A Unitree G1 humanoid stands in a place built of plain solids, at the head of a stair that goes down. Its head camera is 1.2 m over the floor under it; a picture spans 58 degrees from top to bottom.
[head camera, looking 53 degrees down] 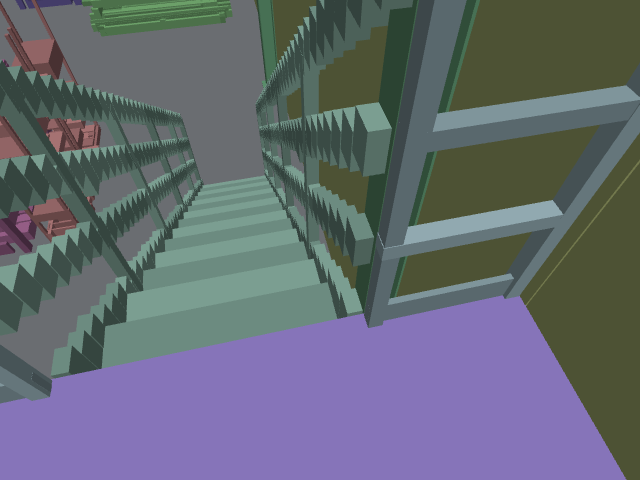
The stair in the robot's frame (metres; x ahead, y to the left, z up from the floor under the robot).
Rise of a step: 0.20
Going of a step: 0.25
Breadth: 0.90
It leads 13 degrees to the left of straight ahead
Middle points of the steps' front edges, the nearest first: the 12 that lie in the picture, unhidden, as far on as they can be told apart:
0.52 0.31 0.00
0.77 0.36 -0.19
1.01 0.42 -0.39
1.25 0.48 -0.59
1.49 0.53 -0.78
1.74 0.59 -0.98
1.98 0.64 -1.17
2.22 0.70 -1.37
2.47 0.76 -1.57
2.71 0.81 -1.76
2.95 0.87 -1.96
3.19 0.92 -2.15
